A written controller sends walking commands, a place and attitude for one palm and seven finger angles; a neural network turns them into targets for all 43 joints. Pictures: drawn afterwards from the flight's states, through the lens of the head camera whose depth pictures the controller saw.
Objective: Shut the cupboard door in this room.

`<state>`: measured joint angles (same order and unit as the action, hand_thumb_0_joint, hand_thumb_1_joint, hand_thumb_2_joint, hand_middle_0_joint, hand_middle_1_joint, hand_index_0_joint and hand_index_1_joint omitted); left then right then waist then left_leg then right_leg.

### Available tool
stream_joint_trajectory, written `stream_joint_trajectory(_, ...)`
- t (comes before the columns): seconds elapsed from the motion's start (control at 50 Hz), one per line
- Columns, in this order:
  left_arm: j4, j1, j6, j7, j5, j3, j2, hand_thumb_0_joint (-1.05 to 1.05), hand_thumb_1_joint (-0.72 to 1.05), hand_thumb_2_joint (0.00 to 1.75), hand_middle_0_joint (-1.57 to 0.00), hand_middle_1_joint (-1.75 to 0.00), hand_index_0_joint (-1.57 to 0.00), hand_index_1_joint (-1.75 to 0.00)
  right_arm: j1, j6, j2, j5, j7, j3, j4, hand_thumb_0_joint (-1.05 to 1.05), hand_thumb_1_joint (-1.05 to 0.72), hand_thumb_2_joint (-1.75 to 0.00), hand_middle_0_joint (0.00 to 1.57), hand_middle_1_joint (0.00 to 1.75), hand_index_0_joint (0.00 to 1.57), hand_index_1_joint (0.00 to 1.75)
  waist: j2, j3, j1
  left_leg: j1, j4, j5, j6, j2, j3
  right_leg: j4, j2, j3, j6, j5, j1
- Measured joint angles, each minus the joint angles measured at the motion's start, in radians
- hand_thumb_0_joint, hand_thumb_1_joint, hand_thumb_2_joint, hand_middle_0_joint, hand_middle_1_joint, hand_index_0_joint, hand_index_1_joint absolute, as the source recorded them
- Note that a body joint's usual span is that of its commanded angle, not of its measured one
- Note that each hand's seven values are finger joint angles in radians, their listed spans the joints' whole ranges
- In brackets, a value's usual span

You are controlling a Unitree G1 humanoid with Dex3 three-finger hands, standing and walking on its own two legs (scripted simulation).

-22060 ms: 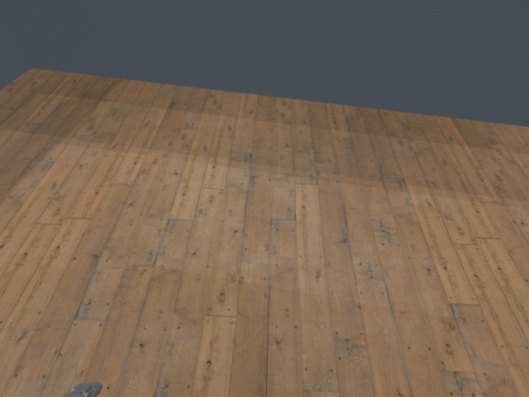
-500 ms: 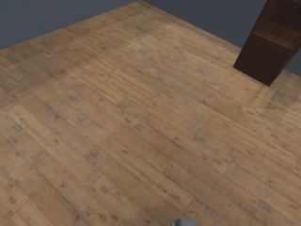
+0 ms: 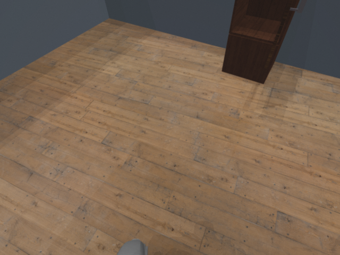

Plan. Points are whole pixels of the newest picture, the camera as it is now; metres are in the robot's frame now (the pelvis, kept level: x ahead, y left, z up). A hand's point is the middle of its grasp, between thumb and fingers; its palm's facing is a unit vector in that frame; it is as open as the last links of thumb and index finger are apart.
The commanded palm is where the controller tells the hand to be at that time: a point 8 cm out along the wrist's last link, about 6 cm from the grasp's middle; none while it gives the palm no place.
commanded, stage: turn or walk to find it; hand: left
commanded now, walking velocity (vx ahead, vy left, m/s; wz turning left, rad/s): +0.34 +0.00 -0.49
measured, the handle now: out of the picture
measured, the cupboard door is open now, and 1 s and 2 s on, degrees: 93 93 93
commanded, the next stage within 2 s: stand and wait in 1.52 s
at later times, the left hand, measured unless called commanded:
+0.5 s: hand (106, 195) +0.31 +0.24 -0.17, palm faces -0.22 -0.95 -0.22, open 7.4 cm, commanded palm none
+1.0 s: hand (162, 145) +0.50 +0.07 -0.16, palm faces -0.30 -0.91 -0.27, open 7.0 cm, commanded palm none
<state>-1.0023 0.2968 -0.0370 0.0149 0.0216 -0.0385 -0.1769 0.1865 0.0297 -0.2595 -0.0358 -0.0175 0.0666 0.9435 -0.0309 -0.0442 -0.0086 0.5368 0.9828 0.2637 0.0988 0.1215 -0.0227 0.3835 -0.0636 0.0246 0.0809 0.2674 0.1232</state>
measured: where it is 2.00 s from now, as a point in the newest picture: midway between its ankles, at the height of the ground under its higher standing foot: (214, 170)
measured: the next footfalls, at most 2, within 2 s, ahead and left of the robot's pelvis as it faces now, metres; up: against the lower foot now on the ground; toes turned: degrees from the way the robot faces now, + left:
left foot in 0.24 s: +0.20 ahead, +0.16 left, +0.00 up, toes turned -1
right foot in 0.72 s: +0.38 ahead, -0.15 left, +0.00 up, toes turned -27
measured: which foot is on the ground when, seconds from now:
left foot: up 0.00-0.22, down 0.24-0.72, up 0.74-1.00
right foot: down 0.00-0.24, up 0.26-0.70, down 0.72-1.00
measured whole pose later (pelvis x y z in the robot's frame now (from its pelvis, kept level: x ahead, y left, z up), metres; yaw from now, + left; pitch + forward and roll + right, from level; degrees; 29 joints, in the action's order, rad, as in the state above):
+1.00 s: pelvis +0.37 -0.09 +0.00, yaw -20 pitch -1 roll +0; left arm -1.06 0.21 -0.08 -0.02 0.02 -0.05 -0.19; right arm 0.24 -0.01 -0.17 -0.03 0.00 0.06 1.04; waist -0.04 -0.04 0.03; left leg 0.59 1.08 0.22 0.05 0.16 -0.06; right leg 0.42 -0.05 -0.15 0.11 0.25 0.17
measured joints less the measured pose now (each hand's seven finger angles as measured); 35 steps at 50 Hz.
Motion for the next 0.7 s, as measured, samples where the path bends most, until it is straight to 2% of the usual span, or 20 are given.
stream_joint_trajectory(0.14,-0.046,0.083,-0.001,-0.008,0.005,-0.005,-0.012,0.00,0.91,0.90,-0.20,-0.30,-0.20,-0.30,-0.080,-0.018,0.021,0.008,-0.005,-0.014,-0.034,0.00,-0.91,-0.90,0.20,0.30,0.20,0.30,0.018,-0.007,-0.047,-0.026,-0.187,0.004,-0.016,-0.028,-0.007,-0.013,-0.006,0.052,-0.020,0.055,-0.066)
stream_joint_trajectory(0.22,-0.069,0.115,0.008,-0.011,0.002,-0.013,-0.026,0.00,0.91,0.90,-0.20,-0.30,-0.20,-0.30,-0.117,-0.049,0.038,0.012,-0.002,-0.031,-0.062,0.00,-0.91,-0.90,0.20,0.30,0.20,0.30,0.043,-0.012,-0.066,-0.132,-0.389,-0.023,-0.039,-0.061,-0.032,0.068,0.004,0.097,-0.047,0.145,-0.075)
stream_joint_trajectory(0.24,-0.073,0.120,0.011,-0.010,-0.002,-0.016,-0.028,0.00,0.91,0.90,-0.20,-0.30,-0.20,-0.30,-0.124,-0.065,0.041,0.009,0.003,-0.035,-0.068,0.00,-0.91,-0.90,0.20,0.30,0.20,0.30,0.046,-0.013,-0.064,-0.155,-0.419,-0.056,-0.057,-0.062,-0.040,0.148,0.001,0.106,-0.049,0.180,-0.047)
stream_joint_trajectory(0.26,-0.082,0.110,0.018,-0.007,-0.006,-0.020,-0.034,0.00,0.91,0.90,-0.20,-0.30,-0.20,-0.30,-0.131,-0.078,0.050,0.006,0.007,-0.039,-0.073,0.00,-0.91,-0.90,0.20,0.30,0.20,0.30,0.060,-0.024,-0.064,-0.157,-0.387,-0.048,-0.078,-0.065,-0.060,0.284,0.010,0.098,-0.049,0.214,0.002)
stream_joint_trajectory(0.32,-0.093,0.074,0.034,0.001,-0.003,-0.026,-0.046,0.00,0.91,0.90,-0.20,-0.30,-0.20,-0.30,-0.105,-0.093,0.070,0.004,0.013,-0.051,-0.072,0.00,-0.91,-0.90,0.20,0.30,0.20,0.30,0.067,-0.028,-0.053,-0.214,-0.369,0.023,-0.109,-0.051,-0.113,0.676,0.033,0.027,-0.053,0.212,0.174)
stream_joint_trajectory(0.36,-0.080,0.038,0.038,0.011,0.004,-0.033,-0.057,0.01,0.91,0.90,-0.20,-0.30,-0.20,-0.30,-0.060,-0.096,0.082,0.004,0.017,-0.052,-0.054,0.00,-0.91,-0.90,0.20,0.30,0.20,0.30,0.066,-0.020,-0.039,-0.274,-0.425,0.025,-0.106,-0.047,-0.136,0.789,0.068,-0.025,-0.061,0.143,0.268)
stream_joint_trajectory(0.4,-0.055,-0.001,0.040,0.015,0.010,-0.040,-0.068,0.01,0.91,0.90,-0.20,-0.30,-0.20,-0.30,-0.006,-0.099,0.091,0.004,0.022,-0.050,-0.022,0.00,-0.91,-0.90,0.20,0.30,0.20,0.30,0.068,-0.011,-0.029,-0.330,-0.484,0.022,-0.105,-0.047,-0.159,0.825,0.099,-0.050,-0.072,0.077,0.348)
stream_joint_trajectory(0.48,-0.004,-0.085,0.044,0.014,0.014,-0.049,-0.080,0.00,0.92,0.90,-0.20,-0.30,-0.19,-0.30,0.107,-0.099,0.095,0.009,0.034,-0.036,0.050,0.00,-0.92,-0.90,0.20,0.30,0.20,0.30,0.070,0.002,-0.004,-0.420,-0.567,0.032,-0.099,-0.051,-0.200,0.815,0.143,-0.054,-0.092,-0.025,0.473)
stream_joint_trajectory(0.54,0.020,-0.152,0.049,0.015,0.016,-0.047,-0.078,0.00,0.92,0.90,-0.19,-0.30,-0.19,-0.30,0.184,-0.096,0.089,0.008,0.035,-0.027,0.102,0.00,-0.92,-0.90,0.20,0.30,0.20,0.30,0.066,-0.001,0.020,-0.478,-0.602,0.055,-0.087,-0.051,-0.225,0.718,0.165,-0.065,-0.099,-0.074,0.515)
stream_joint_trajectory(0.62,0.039,-0.234,0.047,0.019,0.014,-0.032,-0.063,0.00,0.92,0.90,-0.19,-0.30,-0.19,-0.30,0.265,-0.089,0.083,0.002,0.033,-0.021,0.155,0.00,-0.92,-0.90,0.20,0.30,0.20,0.30,0.053,-0.023,0.060,-0.553,-0.626,0.099,-0.057,-0.040,-0.258,0.469,0.167,-0.106,-0.084,-0.098,0.483)
stream_joint_trajectory(0.7,0.051,-0.289,0.022,0.018,0.012,-0.013,-0.043,0.00,0.92,0.90,-0.19,-0.30,-0.19,-0.30,0.327,-0.076,0.086,0.004,0.029,-0.021,0.200,0.00,-0.92,-0.90,0.20,0.30,0.20,0.30,0.035,-0.044,0.091,-0.598,-0.556,0.184,-0.012,0.002,-0.278,0.256,0.115,-0.157,-0.039,-0.076,0.368)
